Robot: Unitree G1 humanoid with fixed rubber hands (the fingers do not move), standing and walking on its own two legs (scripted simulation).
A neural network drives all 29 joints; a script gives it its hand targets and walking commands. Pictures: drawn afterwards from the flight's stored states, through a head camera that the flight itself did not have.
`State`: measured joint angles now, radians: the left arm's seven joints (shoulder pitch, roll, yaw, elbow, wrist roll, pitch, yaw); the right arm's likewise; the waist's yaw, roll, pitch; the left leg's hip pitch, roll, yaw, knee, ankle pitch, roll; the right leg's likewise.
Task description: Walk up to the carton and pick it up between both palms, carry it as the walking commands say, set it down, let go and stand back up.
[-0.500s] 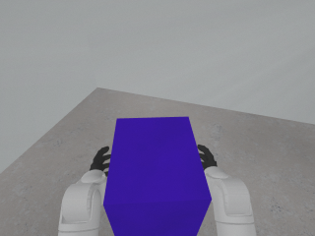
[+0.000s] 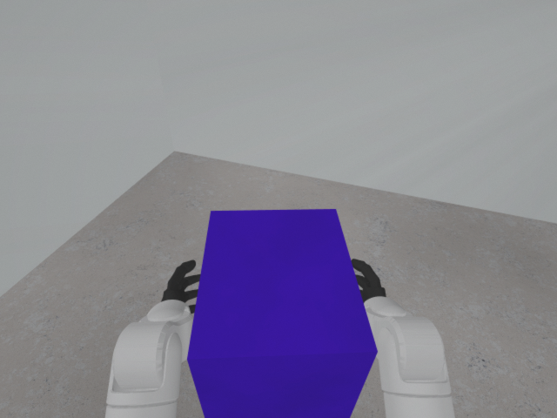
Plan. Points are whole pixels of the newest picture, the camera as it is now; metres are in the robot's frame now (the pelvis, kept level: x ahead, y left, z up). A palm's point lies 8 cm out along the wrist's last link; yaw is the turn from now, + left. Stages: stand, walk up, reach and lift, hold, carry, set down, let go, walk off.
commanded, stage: carry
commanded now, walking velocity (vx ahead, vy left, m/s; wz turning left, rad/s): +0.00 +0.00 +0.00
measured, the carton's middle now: (275, 336) +0.25 +0.00 +0.05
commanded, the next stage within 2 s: none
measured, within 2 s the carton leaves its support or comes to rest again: neither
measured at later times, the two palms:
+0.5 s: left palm (159, 312) +0.24 +0.15 +0.11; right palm (364, 311) +0.25 -0.11 +0.11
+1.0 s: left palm (169, 286) +0.29 +0.15 +0.10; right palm (355, 288) +0.29 -0.11 +0.10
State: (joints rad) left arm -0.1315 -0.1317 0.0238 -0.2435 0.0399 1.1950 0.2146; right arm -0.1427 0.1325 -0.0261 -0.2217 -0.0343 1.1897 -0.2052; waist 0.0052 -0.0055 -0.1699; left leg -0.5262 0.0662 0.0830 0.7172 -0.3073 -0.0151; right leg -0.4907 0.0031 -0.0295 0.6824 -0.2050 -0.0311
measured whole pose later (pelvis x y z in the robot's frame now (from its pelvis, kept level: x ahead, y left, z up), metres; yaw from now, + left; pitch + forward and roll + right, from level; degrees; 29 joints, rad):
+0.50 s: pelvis -0.01 +0.02 +0.01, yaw +0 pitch +2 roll +1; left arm -0.13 -0.13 0.02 -0.29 0.04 1.19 0.21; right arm -0.13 0.13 -0.01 -0.28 -0.05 1.19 -0.20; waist 0.01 0.00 -0.16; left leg -0.42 0.01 0.13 0.57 -0.19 0.04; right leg -0.47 -0.03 -0.02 0.55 -0.13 0.00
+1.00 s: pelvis +0.02 +0.02 +0.01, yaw -1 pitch +4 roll +0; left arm -0.17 -0.14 0.04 -0.24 0.07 1.12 0.19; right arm -0.18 0.14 -0.03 -0.23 -0.07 1.12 -0.18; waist 0.01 0.01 -0.12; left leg -0.41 0.01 0.14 0.56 -0.23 0.04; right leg -0.46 -0.02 -0.01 0.55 -0.16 0.01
